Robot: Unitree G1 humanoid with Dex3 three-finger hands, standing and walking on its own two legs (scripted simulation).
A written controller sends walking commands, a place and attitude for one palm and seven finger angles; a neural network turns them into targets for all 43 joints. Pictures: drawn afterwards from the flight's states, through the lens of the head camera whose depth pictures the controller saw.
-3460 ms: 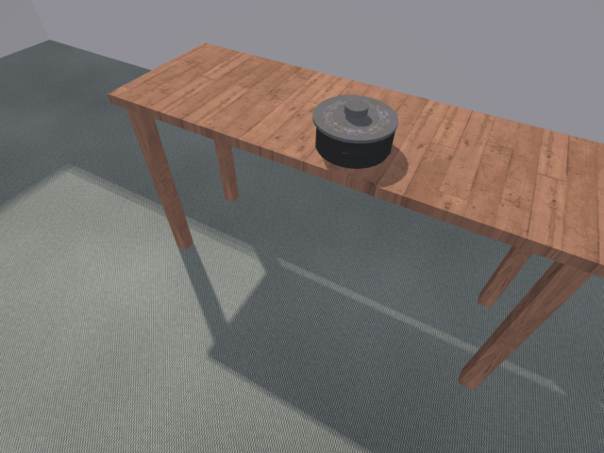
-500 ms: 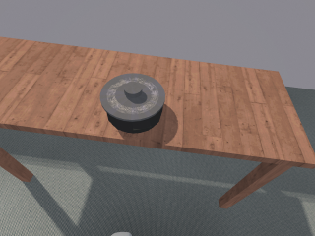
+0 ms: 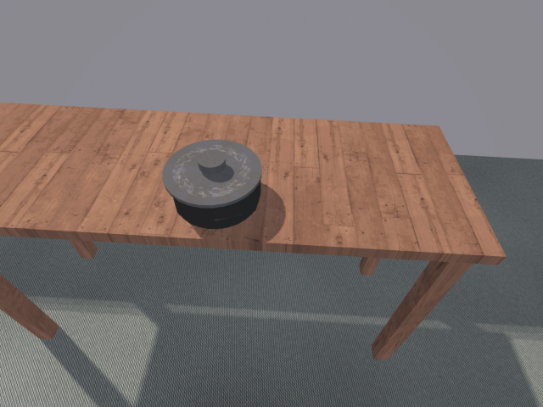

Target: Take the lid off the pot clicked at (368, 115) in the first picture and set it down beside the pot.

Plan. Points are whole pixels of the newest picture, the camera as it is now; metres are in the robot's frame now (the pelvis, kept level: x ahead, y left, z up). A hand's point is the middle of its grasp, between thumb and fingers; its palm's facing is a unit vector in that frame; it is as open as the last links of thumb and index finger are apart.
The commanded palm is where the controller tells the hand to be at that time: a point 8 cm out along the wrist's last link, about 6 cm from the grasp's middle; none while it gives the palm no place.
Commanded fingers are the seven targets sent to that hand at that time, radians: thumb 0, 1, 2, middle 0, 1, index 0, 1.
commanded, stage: come to a stop and stand still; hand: left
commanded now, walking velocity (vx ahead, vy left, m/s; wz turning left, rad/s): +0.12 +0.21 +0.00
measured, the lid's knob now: (211, 161) +0.55 +0.14 +0.05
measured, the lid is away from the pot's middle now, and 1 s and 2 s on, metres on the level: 0.00 0.00 0.00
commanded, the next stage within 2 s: look again from close up in 0.20 s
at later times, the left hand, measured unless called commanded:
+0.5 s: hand out of the picture +0.01 +0.21 -0.19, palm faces +0.05 -0.99 -0.15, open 7.4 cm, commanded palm none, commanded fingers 0.00 0.90 0.90 -0.20 -0.30 -0.20 -0.30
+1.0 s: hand out of the picture +0.06 +0.29 -0.19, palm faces +0.01 -0.98 -0.20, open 7.4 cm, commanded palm none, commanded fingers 0.00 0.90 0.90 -0.20 -0.30 -0.20 -0.30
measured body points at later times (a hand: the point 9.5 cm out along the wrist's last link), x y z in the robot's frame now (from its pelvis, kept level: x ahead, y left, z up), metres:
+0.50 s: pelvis +0.03 +0.06 -0.01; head +0.04 +0.08 +0.44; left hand +0.01 +0.26 -0.18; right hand +0.10 -0.18 -0.15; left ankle +0.01 +0.12 -0.74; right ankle -0.05 -0.10 -0.72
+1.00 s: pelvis +0.04 +0.11 -0.01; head +0.06 +0.13 +0.44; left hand +0.06 +0.34 -0.17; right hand +0.05 -0.13 -0.15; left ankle +0.01 +0.13 -0.74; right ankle +0.00 -0.06 -0.74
